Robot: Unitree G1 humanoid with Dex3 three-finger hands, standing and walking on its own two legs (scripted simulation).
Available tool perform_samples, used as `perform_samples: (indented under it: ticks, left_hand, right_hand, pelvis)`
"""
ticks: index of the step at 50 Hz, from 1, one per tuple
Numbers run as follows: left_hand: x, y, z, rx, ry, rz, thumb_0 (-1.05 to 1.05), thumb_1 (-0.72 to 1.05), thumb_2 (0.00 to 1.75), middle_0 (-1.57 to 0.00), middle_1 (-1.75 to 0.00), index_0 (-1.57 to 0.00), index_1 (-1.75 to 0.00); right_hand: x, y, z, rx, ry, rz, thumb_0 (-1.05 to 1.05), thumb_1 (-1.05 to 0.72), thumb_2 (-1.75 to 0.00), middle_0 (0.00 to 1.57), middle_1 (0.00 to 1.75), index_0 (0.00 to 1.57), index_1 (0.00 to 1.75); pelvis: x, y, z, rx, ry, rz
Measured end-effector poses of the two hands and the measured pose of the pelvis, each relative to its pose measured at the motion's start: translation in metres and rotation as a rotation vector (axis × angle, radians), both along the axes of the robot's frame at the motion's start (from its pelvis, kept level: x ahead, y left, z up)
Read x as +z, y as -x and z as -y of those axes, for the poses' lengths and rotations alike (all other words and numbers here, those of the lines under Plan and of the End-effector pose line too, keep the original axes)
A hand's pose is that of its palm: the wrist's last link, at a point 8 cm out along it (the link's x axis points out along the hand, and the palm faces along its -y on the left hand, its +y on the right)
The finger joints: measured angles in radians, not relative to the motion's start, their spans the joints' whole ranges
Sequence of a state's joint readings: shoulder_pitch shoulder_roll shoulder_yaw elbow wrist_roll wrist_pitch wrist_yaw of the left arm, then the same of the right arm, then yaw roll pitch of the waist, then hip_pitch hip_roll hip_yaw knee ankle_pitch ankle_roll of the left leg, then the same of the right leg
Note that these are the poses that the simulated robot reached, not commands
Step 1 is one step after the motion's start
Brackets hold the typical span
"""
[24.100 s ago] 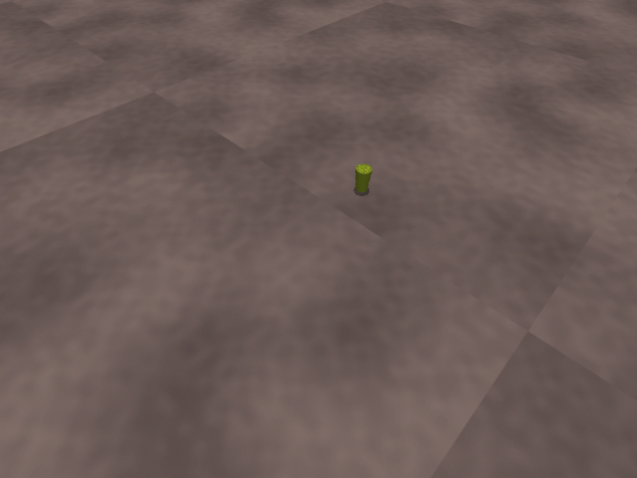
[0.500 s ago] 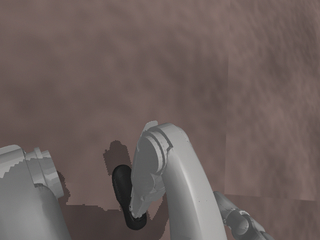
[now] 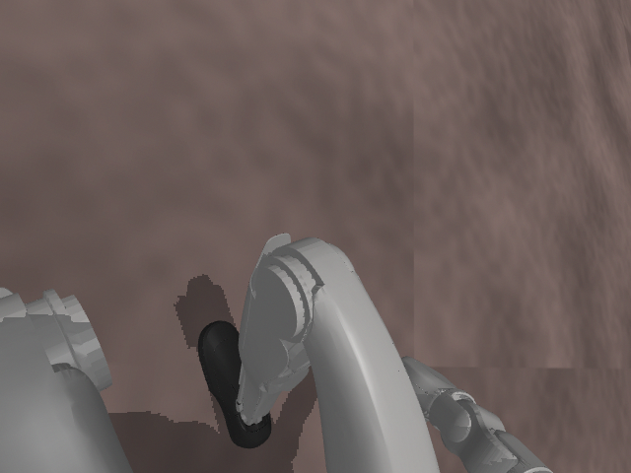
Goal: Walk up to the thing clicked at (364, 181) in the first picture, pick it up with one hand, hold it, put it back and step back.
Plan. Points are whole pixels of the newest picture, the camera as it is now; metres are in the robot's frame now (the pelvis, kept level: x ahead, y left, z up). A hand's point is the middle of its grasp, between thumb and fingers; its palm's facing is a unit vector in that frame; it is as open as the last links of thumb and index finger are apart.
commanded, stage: lower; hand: left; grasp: from the side
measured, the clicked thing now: out of the picture +0.47 +0.32 -0.22
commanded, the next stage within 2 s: loosen in 0.12 s
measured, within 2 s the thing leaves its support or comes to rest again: rests again in 0.46 s
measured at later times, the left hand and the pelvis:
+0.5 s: hand out of the picture +0.46 +0.34 -0.16, palm faces +0.43 -0.90 -0.02, open 11.4 cm; pelvis +0.00 +0.00 +0.00, yaw +0 degrees
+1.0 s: hand out of the picture +0.47 +0.40 -0.11, palm faces +0.50 -0.87 -0.03, open 17.3 cm; pelvis -0.01 +0.00 +0.00, yaw +0 degrees
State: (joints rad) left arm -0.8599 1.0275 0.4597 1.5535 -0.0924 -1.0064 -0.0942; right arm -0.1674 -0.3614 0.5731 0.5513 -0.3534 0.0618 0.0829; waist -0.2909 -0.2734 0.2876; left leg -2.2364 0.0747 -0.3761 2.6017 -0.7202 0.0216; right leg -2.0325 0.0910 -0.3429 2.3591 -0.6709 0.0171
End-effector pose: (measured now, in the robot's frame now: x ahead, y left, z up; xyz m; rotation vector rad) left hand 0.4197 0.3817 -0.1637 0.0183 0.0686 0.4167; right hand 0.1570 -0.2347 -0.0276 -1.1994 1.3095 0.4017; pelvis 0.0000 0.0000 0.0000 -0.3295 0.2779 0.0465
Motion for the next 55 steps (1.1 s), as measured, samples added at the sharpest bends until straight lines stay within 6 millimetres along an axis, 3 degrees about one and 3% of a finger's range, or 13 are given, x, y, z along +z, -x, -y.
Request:
perform_samples:
  ticks: [10,19,38,43,48,55]
  left_hand:
    - [0.000,0.001,0.001,0.012,0.009,0.021,-0.03,-0.26,0.66,-0.72,-0.88,-1.04,-0.98]
    - [0.003,0.004,0.000,0.031,0.009,0.019,-0.02,-0.24,0.61,-0.74,-0.81,-0.96,-0.87]
    - [0.006,0.003,-0.001,0.020,0.009,0.025,-0.01,-0.48,0.20,-0.29,-0.26,-0.31,-0.25]
    - [0.016,0.001,-0.016,0.071,0.002,0.081,-0.01,-0.52,0.14,-0.19,-0.17,-0.20,-0.15]
    - [0.045,-0.004,-0.046,0.104,-0.046,0.131,-0.01,-0.57,0.09,-0.12,-0.10,-0.13,-0.09]
    - [0.072,0.001,-0.075,0.066,-0.067,0.042,-0.01,-0.59,0.05,-0.08,-0.07,-0.10,-0.06]
  right_hand:
    - [0.005,-0.001,-0.002,0.016,0.016,0.006,-0.01,-0.90,-0.89,0.20,0.31,0.21,0.30]
    - [0.005,-0.001,0.000,0.018,0.015,0.012,-0.01,-0.90,-0.89,0.20,0.31,0.21,0.30]
    - [0.006,0.002,-0.003,0.005,0.011,0.025,-0.01,-0.90,-0.90,0.21,0.31,0.21,0.30]
    - [0.006,0.002,-0.002,-0.006,0.016,0.030,-0.01,-0.89,-0.90,0.21,0.31,0.21,0.30]
    - [0.005,0.006,0.002,-0.050,0.020,0.047,-0.01,-0.90,-0.90,0.21,0.31,0.21,0.30]
    - [0.000,0.017,0.006,-0.129,-0.014,0.072,-0.01,-0.90,-0.90,0.21,0.31,0.21,0.30]
  pelvis:
    - [0.002,0.002,-0.001,-0.001,0.009,0.010]
    - [0.002,0.004,0.000,-0.003,0.005,0.017]
    - [0.003,0.004,-0.001,-0.005,0.005,0.014]
    - [0.003,0.005,-0.002,-0.004,0.001,0.013]
    - [0.002,0.005,-0.002,-0.003,-0.010,0.005]
    - [0.003,0.006,-0.002,-0.001,-0.024,-0.018]
